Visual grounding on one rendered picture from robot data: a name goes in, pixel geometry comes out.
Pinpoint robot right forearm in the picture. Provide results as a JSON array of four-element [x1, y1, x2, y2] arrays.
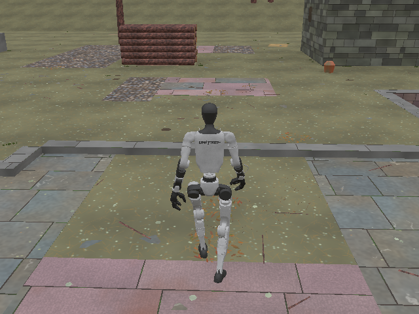
[[234, 157, 245, 180]]

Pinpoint right robot thigh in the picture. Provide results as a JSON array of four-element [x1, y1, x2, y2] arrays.
[[217, 184, 232, 238]]

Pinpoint robot left forearm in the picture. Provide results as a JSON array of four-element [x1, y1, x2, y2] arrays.
[[172, 159, 186, 192]]

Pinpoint left robot upper arm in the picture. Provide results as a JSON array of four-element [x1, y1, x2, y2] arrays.
[[179, 131, 196, 169]]

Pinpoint left robot hand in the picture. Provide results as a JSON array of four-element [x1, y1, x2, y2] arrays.
[[170, 191, 186, 211]]

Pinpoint robot right shin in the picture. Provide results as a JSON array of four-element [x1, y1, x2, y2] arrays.
[[217, 226, 230, 274]]

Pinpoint right robot hand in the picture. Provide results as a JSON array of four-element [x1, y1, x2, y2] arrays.
[[230, 178, 246, 191]]

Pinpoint right robot upper arm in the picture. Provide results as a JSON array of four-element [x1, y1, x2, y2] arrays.
[[223, 131, 240, 167]]

